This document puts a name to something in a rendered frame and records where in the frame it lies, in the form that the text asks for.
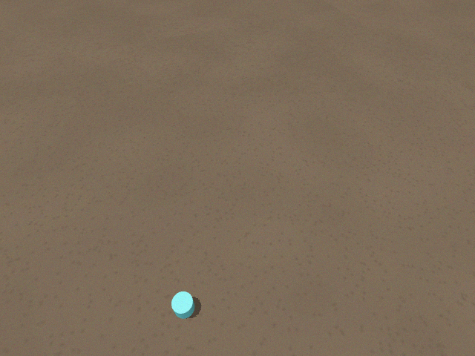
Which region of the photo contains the tin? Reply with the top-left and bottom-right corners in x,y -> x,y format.
171,291 -> 194,319

